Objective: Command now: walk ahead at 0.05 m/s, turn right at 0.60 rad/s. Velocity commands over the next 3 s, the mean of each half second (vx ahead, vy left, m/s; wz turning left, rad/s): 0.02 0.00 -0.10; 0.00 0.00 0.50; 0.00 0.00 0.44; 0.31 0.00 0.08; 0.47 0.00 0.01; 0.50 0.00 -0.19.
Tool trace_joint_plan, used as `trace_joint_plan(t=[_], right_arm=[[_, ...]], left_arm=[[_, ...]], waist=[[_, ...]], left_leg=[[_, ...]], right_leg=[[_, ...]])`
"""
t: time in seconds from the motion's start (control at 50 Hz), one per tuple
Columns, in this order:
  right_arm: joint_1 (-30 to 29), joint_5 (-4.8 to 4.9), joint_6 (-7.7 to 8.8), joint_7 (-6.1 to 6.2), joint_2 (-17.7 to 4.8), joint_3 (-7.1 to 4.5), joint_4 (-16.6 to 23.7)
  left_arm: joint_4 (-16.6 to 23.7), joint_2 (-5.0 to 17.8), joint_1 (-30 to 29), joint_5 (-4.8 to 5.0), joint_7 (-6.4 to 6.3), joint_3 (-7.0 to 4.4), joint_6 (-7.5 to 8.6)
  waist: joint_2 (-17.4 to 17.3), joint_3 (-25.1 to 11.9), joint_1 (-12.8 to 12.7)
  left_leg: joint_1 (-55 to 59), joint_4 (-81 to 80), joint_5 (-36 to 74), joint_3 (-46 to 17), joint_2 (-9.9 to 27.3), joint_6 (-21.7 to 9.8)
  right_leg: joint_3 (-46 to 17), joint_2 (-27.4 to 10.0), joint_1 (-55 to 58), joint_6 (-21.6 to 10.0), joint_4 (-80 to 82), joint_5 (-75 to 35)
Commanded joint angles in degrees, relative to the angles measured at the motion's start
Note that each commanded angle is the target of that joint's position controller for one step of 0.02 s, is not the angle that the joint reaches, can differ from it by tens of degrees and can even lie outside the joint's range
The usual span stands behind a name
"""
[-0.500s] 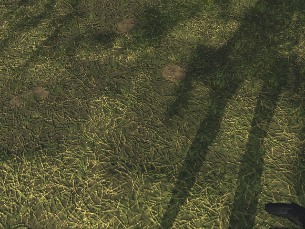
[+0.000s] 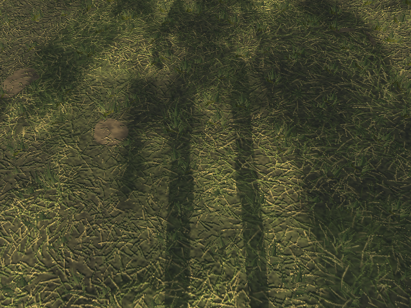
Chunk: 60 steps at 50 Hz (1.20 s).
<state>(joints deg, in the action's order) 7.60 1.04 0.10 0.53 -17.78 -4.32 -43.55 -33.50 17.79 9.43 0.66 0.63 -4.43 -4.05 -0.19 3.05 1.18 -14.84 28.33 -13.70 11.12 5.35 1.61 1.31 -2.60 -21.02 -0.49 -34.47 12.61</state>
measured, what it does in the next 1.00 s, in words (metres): steps on the spot, turning left: left foot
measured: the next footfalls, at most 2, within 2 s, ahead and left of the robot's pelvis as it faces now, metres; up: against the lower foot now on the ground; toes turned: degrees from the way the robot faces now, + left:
left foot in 0.38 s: +0.07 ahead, +0.12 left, +0.00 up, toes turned -2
left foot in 1.08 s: +0.00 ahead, +0.13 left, +0.00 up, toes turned +24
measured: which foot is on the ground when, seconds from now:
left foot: down 0.00-0.00, up 0.02-0.36, down 0.38-0.64, up 0.66-1.00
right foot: down 0.00-1.00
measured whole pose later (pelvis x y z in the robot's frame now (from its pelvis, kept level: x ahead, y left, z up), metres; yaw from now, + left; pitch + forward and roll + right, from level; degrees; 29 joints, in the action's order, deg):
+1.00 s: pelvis +0.01 -0.01 +0.01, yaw +18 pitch +1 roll +0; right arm 6.5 1.4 -4.4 -0.5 -16.9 -4.6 -38.9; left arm -39.4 15.8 10.5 -0.4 -2.0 -4.4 -0.7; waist -0.7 3.6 -1.5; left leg -24.0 46.7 -22.8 0.3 3.1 5.2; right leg 10.2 -3.5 -11.5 -1.1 -24.6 14.1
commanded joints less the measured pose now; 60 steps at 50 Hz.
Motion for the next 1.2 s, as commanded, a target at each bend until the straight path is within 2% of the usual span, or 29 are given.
trace_joint_plan(t=[0.02,0.04,0.06,0.08,0.12,0.22,0.26,0.3,0.36,0.4,0.42,0.5,0.56,0.62,0.64,0.66,0.68,0.7,0.74,0.84,0.96,1.02,1.06,1.08,1.1,1.12,1.14,1.16,1.2], right_arm=[[1.8,-1.93,0.4,-0.37,-4.09,-0.97,2.65],[-2.15,-2.72,0.43,0.14,-4.13,-0.66,5.66],[-5.04,-1.93,0.36,0.34,-6.5,-1.44,5.54],[-4.84,-0.93,0.2,0.47,-6.44,-1.59,5.46],[-2.67,-1.42,-0.22,1.18,-7.01,-1.93,3.65],[0.16,-0.68,-0.9,0.22,-2.44,-0.07,1.07],[-0.92,-0.75,-1.1,-0.25,-1.87,0.58,1.13],[-0.98,-0.43,-1.33,-0.35,-4.05,0.19,1.34],[0.42,-0.62,-1.11,-0.4,-5.44,-0.07,1.51],[0.33,-1.4,-0.85,-0.21,-9.2,-0.69,2.51],[0.12,-0.51,-0.89,-0.07,-10.97,-1.42,1.97],[0.73,-1.0,-0.18,0.47,-8.97,-1.44,2.88],[0.57,-0.24,0.4,0.72,-9.68,-2.06,3.07],[-3.49,1.42,-1.88,1.61,-8.97,-2.28,4.41],[-2.9,0.95,-2.33,1.71,-6.8,-1.77,5.19],[-0.86,0.49,-2.38,1.6,-4.17,-1.11,6.17],[0.4,-0.45,-1.94,1.56,-7.53,-2.16,5.83],[1.67,-0.06,-1.9,1.24,-9.94,-3.36,4.65],[3.36,0.34,-2.75,1.38,-8.48,-3.6,2.85],[-2.39,0.71,-3.1,0.44,-4.61,-2.07,6.48],[-3.62,0.3,-3.59,-1.0,-4.33,-1.5,9.44],[-2.74,0.39,-4.29,-1.71,-4.76,-1.97,10.34],[1.11,0.32,-4.52,-2.07,-4.91,-2.52,9.46],[4.32,0.09,-4.45,-1.46,-7.53,-3.56,8.64],[7.57,-0.18,-3.97,-0.29,-14.61,-5.28,9.19],[6.02,-2.25,-2.37,-0.71,-15.88,-4.92,10.68],[5.45,-2.33,-0.94,-1.24,-13.02,-4.1,10.57],[3.08,-1.75,-0.12,-1.0,-11.4,-3.48,10.05],[-1.24,-0.05,-0.21,-0.18,-8.86,-2.66,10.4]], left_arm=[[2.93,13.79,7.66,-0.49,-1.34,-4.6,0.88],[4.41,16.22,6.91,-1.91,-1.3,-4.59,1.65],[4.09,13.1,7.7,-2.18,-0.84,-3.81,2.88],[3.6,11.8,5.77,-1.77,-0.92,-3.26,3.73],[4.14,8.53,0.13,-0.18,-1.5,-2.18,3.72],[2.52,2.84,-2.37,-1.81,-2.08,0.48,3.97],[0.81,2.94,-1.6,-2.43,-1.88,0.63,4.03],[-0.66,4.59,-1.5,-2.63,-1.49,0.31,3.98],[-2.12,6.26,-2.27,-1.24,-1.67,-0.23,3.65],[-2.67,5.99,0.32,-1.55,-2.28,-0.58,3.91],[-1.96,4.69,1.0,-2.35,-2.56,-0.5,4.02],[-0.5,1.66,-4.47,-1.51,-3.28,-0.72,3.2],[-0.51,1.31,-3.59,-0.9,-2.39,-1.04,3.91],[-3.01,1.4,1.91,-0.42,-1.47,-1.54,4.8],[-3.34,4.42,3.68,-0.93,-1.51,-2.45,4.58],[-2.79,9.77,2.41,-1.87,-1.63,-3.64,3.96],[-1.31,7.84,2.11,-3.24,-1.5,-2.93,4.43],[-0.63,5.34,0.5,-3.16,-1.68,-1.89,4.97],[-0.26,4.57,-3.61,-1.79,-2.18,-1.62,5.5],[-1.87,5.8,1.47,-1.79,-3.83,-1.94,4.66],[-2.17,9.15,0.38,-1.18,-2.86,-3.21,3.92],[-2.64,9.69,-0.12,-0.01,-2.1,-3.52,4.03],[-3.32,8.97,-0.67,1.22,-1.92,-3.44,4.07],[-4.79,6.85,2.67,0.81,-1.65,-2.89,4.24],[-2.92,3.33,1.97,-2.19,-1.38,-1.6,4.35],[-0.06,3.59,-2.47,-2.58,-2.07,-1.43,4.27],[-0.25,6.34,-4.87,-1.45,-2.42,-2.19,3.98],[-0.35,6.51,-5.02,-0.71,-2.63,-2.34,3.8],[-1.74,7.33,-3.26,-1.58,-3.48,-2.88,3.56]], waist=[[12.22,-9.16,-1.34],[18.83,-9.7,-3.02],[11.11,-11.33,-5.34],[9.05,-10.2,-3.62],[6.3,-9.76,-1.14],[7.18,-11.5,-0.2],[8.31,-10.16,-1.66],[8.66,-7.87,-2.22],[7.1,-4.8,-0.64],[0.62,-5.01,-2.52],[-7.07,-5.3,-4.35],[-14.18,-4.69,-0.73],[-11.35,-6.93,-0.7],[-9.22,-9.03,-3.38],[-3.68,-9.43,-2.74],[13.26,-6.7,-0.32],[14.6,-7.34,-1.48],[8.67,-6.35,-0.48],[5.05,-3.91,1.29],[7.11,-5.52,-2.77],[8.73,-6.47,-3.38],[9.47,-6.61,-2.6],[8.5,-7.16,-0.17],[3.47,-8.29,0.32],[-13.17,-9.22,0.0],[-15.6,-10.97,1.64],[-8.88,-10.86,3.01],[-8.26,-8.36,1.05],[-6.18,-6.9,-1.33]], left_leg=[[-10.49,18.34,-6.92,0.09,2.61,-0.18],[-23.47,32.04,-24.99,-5.6,-5.09,2.91],[-24.29,39.16,-23.87,-12.48,-4.23,2.5],[-24.79,40.1,-19.27,-13.94,-3.41,1.68],[-23.86,37.16,-12.44,-14.41,-2.19,1.91],[-10.4,23.61,-5.63,-12.84,-1.4,3.38],[-5.12,16.28,-5.4,-12.08,-1.23,3.25],[-2.74,12.31,-5.81,-11.08,-1.93,2.66],[-0.52,1.28,1.85,-9.63,-3.31,0.44],[0.75,0.06,20.77,-15.6,0.57,-2.48],[-0.67,-0.82,20.32,-20.07,2.67,-6.14],[1.92,-7.63,15.98,-34.58,9.01,-13.76],[6.95,-5.36,22.53,-35.82,9.25,-13.86],[2.23,-1.41,17.15,-31.72,3.78,-8.99],[-4.15,4.15,8.0,-28.33,0.32,-5.92],[-16.11,14.57,-10.36,-18.56,-8.63,-1.72],[-18.25,28.8,-23.49,-18.01,-7.3,0.47],[-18.8,37.09,-22.06,-20.09,-6.28,1.02],[-21.28,40.22,-14.56,-19.69,-4.98,2.26],[-21.96,32.36,-8.68,-14.95,-3.71,5.46],[-11.77,18.67,-9.42,-9.5,-2.46,3.76],[-7.56,10.85,-7.45,-7.47,-3.19,1.3],[0.43,-1.15,1.4,-5.8,-5.12,-1.84],[8.83,-6.11,10.43,-9.39,-4.8,-4.19],[20.53,-6.04,35.08,-28.89,9.21,-10.12],[16.24,-7.09,37.26,-41.7,18.53,-22.61],[14.7,-8.47,32.82,-37.54,16.01,-22.86],[12.36,-8.49,28.63,-32.58,12.42,-19.44],[9.67,-8.36,24.66,-28.79,8.02,-15.15]], right_leg=[[-17.26,-10.83,20.52,-8.19,11.94,-30.27],[-31.77,-19.95,20.8,-19.7,13.51,-33.84],[-28.79,-17.99,19.89,-20.14,14.11,-32.32],[-24.1,-15.01,18.76,-17.19,13.51,-30.03],[-18.98,-11.58,17.04,-12.9,12.96,-27.2],[-10.75,-8.06,12.62,-11.44,13.17,-26.48],[-10.46,-8.48,10.61,-11.79,14.09,-21.04],[-11.93,-9.65,8.94,-12.38,14.59,-15.19],[-12.09,-9.21,8.48,-10.32,12.33,-10.95],[-8.71,-4.78,8.39,-5.62,7.01,-4.29],[-2.98,0.5,7.26,-2.74,4.02,-0.8],[-1.12,6.19,-0.58,0.07,-6.81,9.96],[-4.45,4.95,-3.55,-0.2,-7.35,17.42],[-2.74,5.01,8.97,0.01,10.69,-0.55],[-7.53,-0.91,15.18,-1.76,13.63,-4.56],[-21.22,-11.88,17.35,-8.43,17.28,-12.55],[-28.34,-20.36,15.3,-15.59,18.01,-19.33],[-25.2,-19.7,13.9,-16.63,17.69,-20.83],[-15.7,-14.12,14.17,-12.19,16.72,-17.37],[-7.36,-13.04,20.43,-13.13,16.72,-23.14],[-1.85,-15.18,17.47,-13.18,16.31,-22.79],[-0.35,-16.32,17.3,-11.54,13.52,-22.88],[3.14,-14.75,14.43,-7.4,7.61,-19.43],[6.55,-11.95,8.79,-3.21,0.65,-13.19],[10.87,-5.05,-8.47,2.7,-17.69,13.56],[1.99,1.72,-17.51,5.17,-30.28,28.4],[-3.27,0.61,-18.09,4.93,-35.52,26.16],[-4.47,-0.12,-18.51,4.18,-35.22,20.8],[-5.33,-0.58,-17.47,4.44,-31.55,12.99]])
